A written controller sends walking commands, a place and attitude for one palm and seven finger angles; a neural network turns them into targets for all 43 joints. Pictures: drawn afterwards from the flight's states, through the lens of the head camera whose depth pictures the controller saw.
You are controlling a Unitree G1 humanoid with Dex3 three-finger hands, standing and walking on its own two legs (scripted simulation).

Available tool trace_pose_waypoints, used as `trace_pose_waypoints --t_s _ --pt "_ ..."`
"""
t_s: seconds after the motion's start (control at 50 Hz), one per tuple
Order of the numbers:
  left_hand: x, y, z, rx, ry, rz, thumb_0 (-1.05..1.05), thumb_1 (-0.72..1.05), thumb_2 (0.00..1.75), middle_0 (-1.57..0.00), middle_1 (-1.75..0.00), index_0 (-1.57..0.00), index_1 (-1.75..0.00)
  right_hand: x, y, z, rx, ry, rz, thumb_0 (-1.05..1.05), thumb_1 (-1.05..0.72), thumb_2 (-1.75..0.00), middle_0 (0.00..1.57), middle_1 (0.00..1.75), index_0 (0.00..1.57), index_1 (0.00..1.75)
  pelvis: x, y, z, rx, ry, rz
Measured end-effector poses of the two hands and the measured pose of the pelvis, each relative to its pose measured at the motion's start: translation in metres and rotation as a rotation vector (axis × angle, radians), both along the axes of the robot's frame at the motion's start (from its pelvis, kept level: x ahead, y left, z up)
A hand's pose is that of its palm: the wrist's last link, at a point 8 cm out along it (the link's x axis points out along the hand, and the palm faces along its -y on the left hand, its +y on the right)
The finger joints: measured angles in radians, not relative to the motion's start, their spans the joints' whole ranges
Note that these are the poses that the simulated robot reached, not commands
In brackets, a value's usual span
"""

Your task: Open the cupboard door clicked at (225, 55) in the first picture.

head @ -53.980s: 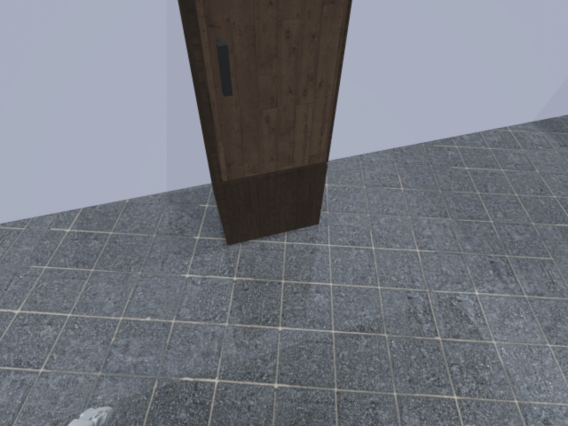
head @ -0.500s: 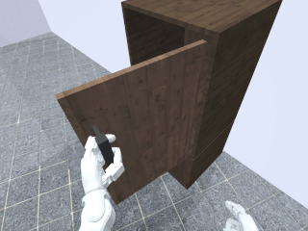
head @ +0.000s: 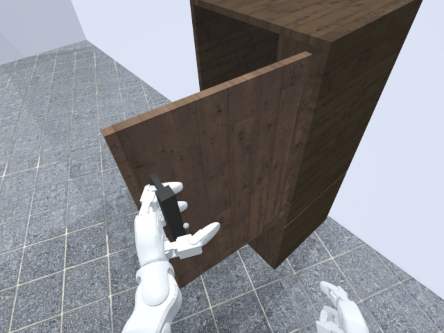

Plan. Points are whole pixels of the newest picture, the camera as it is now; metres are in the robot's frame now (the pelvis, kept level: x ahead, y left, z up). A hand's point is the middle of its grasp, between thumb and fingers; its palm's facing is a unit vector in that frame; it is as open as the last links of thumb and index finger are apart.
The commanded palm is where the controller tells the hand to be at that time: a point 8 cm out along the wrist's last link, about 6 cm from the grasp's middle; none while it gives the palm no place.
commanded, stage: open thumb and fingers to let go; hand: left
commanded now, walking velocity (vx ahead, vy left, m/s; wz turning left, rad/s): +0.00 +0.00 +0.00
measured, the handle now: (167, 208) +0.31 +0.12 +0.08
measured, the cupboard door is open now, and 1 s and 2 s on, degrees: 83 85 85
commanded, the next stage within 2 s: slide the hand sideways off the handle in 0.40 s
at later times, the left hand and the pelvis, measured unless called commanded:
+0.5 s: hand (184, 225) +0.28 +0.09 +0.09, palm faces +0.28 -0.96 +0.00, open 14.3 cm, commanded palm +0.24 +0.13 +0.08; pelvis -0.01 +0.02 +0.00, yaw +0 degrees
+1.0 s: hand (175, 248) +0.24 +0.09 +0.08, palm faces -0.15 -0.99 +0.00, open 16.0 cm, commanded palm +0.21 +0.16 +0.08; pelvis -0.01 +0.03 +0.00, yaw -2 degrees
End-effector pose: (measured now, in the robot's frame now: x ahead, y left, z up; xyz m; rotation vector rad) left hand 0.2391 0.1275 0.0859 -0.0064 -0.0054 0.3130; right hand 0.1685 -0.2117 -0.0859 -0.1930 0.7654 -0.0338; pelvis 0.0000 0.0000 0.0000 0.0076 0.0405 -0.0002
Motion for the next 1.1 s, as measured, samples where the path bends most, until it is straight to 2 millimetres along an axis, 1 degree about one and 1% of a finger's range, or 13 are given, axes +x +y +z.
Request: trace_pose_waypoints --t_s 0.06,0.12,0.2,0.28,0.44,0.54,0.58,0.66,0.7,0.74,0.82,0.94,1.1 --pt "0.001 0.001 0.0 -0.001 -0.001 -0.004 0.01 -0.17 0.44 -0.32 -1.23 -0.32 -1.23 0.0 0.003 0.001 -0.006 0.0 0.002 0.01 -0.91 -0.9 0.2 0.29 0.2 0.3 -0.001 0.003 0.0 -0.003 -0.001 -0.001" --pt "0.002 0.001 0.0 -0.003 -0.002 -0.007 0.01 -0.3 0.39 -0.31 -1.19 -0.31 -1.19 0.0 0.006 0.002 -0.009 0.001 0.003 0.01 -0.91 -0.9 0.2 0.29 0.2 0.3 -0.002 0.007 -0.001 -0.006 0.0 -0.002" --pt "0.004 0.001 0.0 -0.004 -0.001 -0.011 0.0 -0.41 0.34 -0.29 -1.09 -0.29 -1.08 -0.001 0.01 0.002 -0.011 0.006 0.004 0.01 -0.91 -0.9 0.2 0.29 0.2 0.3 -0.003 0.011 -0.001 -0.008 0.001 -0.004" --pt "0.004 0.001 0.0 0.001 0.0 -0.022 0.0 -0.46 0.32 -0.29 -0.95 -0.28 -0.94 -0.003 0.014 0.002 -0.008 0.013 0.003 0.01 -0.91 -0.9 0.2 0.29 0.2 0.3 -0.004 0.014 -0.002 -0.009 0.002 -0.007" --pt "0.003 0.004 0.0 0.007 -0.002 -0.034 -0.01 -0.49 0.31 -0.39 -0.75 -0.39 -0.75 -0.005 0.021 0.001 -0.012 0.027 0.013 0.01 -0.91 -0.9 0.2 0.29 0.2 0.3 -0.007 0.019 -0.002 -0.018 -0.004 -0.002" --pt "0.002 0.006 -0.001 0.018 -0.006 -0.038 -0.01 -0.5 0.3 -0.45 -0.67 -0.43 -0.67 -0.005 0.026 -0.001 -0.012 0.031 0.028 0.01 -0.91 -0.9 0.2 0.29 0.2 0.3 -0.011 0.022 -0.004 -0.019 -0.001 0.004" --pt "0.001 0.011 -0.001 0.056 -0.018 -0.132 -0.01 -0.49 0.3 -0.43 -0.62 -0.38 -0.63 -0.007 0.027 -0.001 -0.008 0.029 0.032 0.01 -0.91 -0.9 0.2 0.29 0.2 0.3 -0.012 0.022 -0.004 -0.015 0.003 0.005" --pt "-0.002 0.022 -0.001 0.136 -0.028 -0.378 -0.01 -0.49 0.3 -0.33 -0.5 -0.25 -0.5 -0.013 0.028 -0.001 -0.004 0.007 0.021 0.01 -0.91 -0.9 0.2 0.29 0.2 0.3 -0.015 0.025 -0.005 -0.016 -0.001 0.008" --pt "-0.003 0.024 0.0 0.117 -0.019 -0.471 -0.01 -0.5 0.3 -0.29 -0.45 -0.21 -0.44 -0.016 0.028 0.0 0.001 -0.01 0.01 0.01 -0.91 -0.9 0.2 0.29 0.2 0.3 -0.017 0.027 -0.004 -0.019 -0.008 0.009" --pt "-0.003 0.024 0.0 0.068 -0.008 -0.515 -0.01 -0.5 0.3 -0.25 -0.4 -0.17 -0.4 -0.019 0.028 0.001 0.005 -0.029 -0.003 0.02 -0.91 -0.9 0.2 0.29 0.2 0.3 -0.018 0.029 -0.003 -0.021 -0.012 0.006" --pt "-0.005 0.023 -0.001 0.0 -0.002 -0.504 -0.01 -0.5 0.3 -0.19 -0.35 -0.19 -0.37 -0.022 0.028 0.007 0.012 -0.064 -0.016 0.02 -0.91 -0.9 0.2 0.29 0.2 0.3 -0.018 0.031 -0.002 -0.017 -0.012 -0.004" --pt "-0.009 0.019 -0.002 0.0 -0.007 -0.474 -0.01 -0.5 0.3 -0.21 -0.37 -0.21 -0.35 -0.021 0.027 0.015 0.02 -0.095 -0.015 0.02 -0.91 -0.9 0.2 0.29 0.2 0.3 -0.014 0.029 -0.002 -0.01 -0.007 -0.025" --pt "-0.027 0.033 -0.007 0.029 0.029 -0.445 -0.01 -0.5 0.3 -0.19 -0.34 -0.19 -0.32 -0.012 0.018 0.016 0.013 -0.104 -0.017 0.02 -0.9 -0.9 0.2 0.29 0.2 0.3 -0.005 0.023 -0.002 -0.01 0.0 -0.03"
